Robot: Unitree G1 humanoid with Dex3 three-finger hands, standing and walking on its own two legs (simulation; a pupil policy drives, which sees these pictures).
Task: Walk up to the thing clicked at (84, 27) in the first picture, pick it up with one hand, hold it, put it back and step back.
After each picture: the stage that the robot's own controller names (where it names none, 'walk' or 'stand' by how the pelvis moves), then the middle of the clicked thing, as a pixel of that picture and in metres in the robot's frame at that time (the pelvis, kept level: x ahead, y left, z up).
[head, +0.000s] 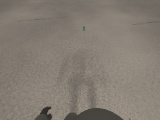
stand; (83, 28) +2.34 +0.22 -0.72
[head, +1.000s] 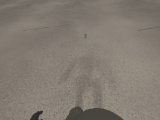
walk; (85, 36) +2.20 +0.30 -0.72
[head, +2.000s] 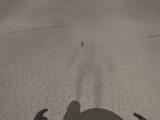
walk; (82, 44) +1.55 +0.28 -0.72
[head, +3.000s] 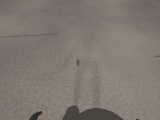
walk; (77, 62) +1.00 +0.23 -0.70
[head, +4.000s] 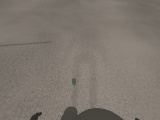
walk; (74, 81) +0.61 +0.19 -0.70
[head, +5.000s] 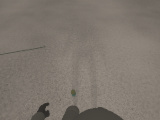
stand; (73, 93) +0.39 +0.19 -0.69
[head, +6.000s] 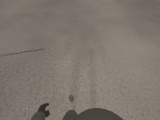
stand; (71, 98) +0.33 +0.20 -0.70
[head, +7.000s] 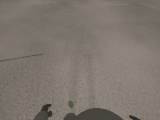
stand; (70, 104) +0.29 +0.19 -0.72
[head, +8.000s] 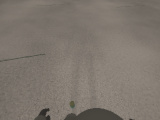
stand; (72, 104) +0.30 +0.18 -0.73
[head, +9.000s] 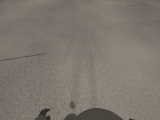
stand; (72, 105) +0.28 +0.18 -0.73
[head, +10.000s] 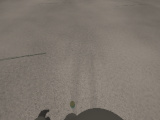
stand; (72, 104) +0.28 +0.18 -0.73
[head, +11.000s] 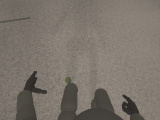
go down; (68, 80) +0.32 +0.20 -0.52
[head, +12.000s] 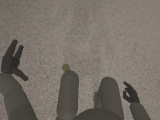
go down; (66, 68) +0.37 +0.23 -0.33
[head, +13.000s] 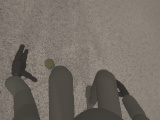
close in; (50, 64) +0.35 +0.26 -0.24
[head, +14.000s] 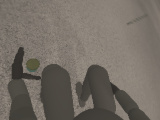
close; (32, 65) +0.34 +0.27 -0.21
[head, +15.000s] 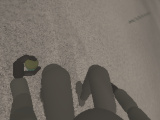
lift; (32, 65) +0.33 +0.28 -0.21
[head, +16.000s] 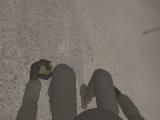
lift; (46, 69) +0.28 +0.26 -0.18
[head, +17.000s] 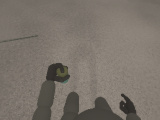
lift; (63, 75) +0.31 +0.18 +0.00
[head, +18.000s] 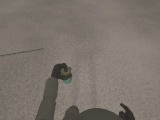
hold; (66, 75) +0.33 +0.17 +0.00
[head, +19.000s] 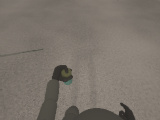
hold; (67, 77) +0.32 +0.17 -0.01
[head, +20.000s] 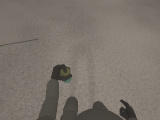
crouch; (66, 75) +0.33 +0.17 -0.05
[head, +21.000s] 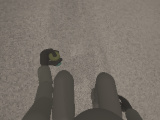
lower; (55, 59) +0.41 +0.23 -0.11
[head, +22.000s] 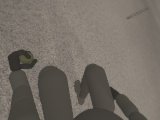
lower; (27, 61) +0.37 +0.28 -0.22
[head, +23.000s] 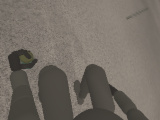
lower; (27, 60) +0.36 +0.29 -0.22
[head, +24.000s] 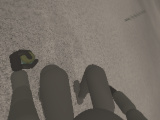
lower; (28, 60) +0.36 +0.29 -0.22
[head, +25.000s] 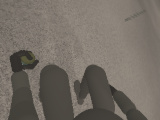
lower; (28, 61) +0.35 +0.29 -0.22
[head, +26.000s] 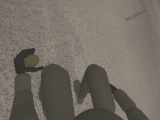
open; (31, 62) +0.34 +0.27 -0.22
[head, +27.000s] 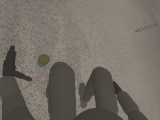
stand; (43, 61) +0.35 +0.26 -0.23
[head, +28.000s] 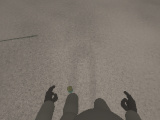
stand; (70, 89) +0.33 +0.19 -0.58
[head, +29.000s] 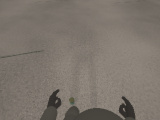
stand; (72, 101) +0.32 +0.18 -0.67
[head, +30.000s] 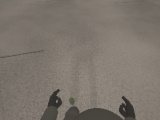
stand; (71, 101) +0.32 +0.18 -0.67
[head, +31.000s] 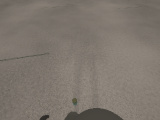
stand; (74, 101) +0.35 +0.18 -0.72
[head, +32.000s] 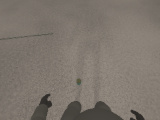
walk; (78, 81) +0.45 +0.13 -0.69
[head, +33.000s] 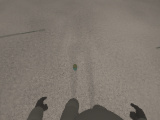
walk; (75, 67) +0.69 +0.20 -0.70
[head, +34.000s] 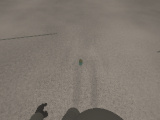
stand; (80, 62) +0.97 +0.18 -0.70
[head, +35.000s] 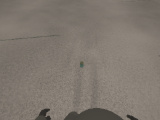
stand; (81, 64) +0.97 +0.15 -0.72
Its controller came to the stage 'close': yes
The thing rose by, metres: 0.70
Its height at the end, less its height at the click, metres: +0.00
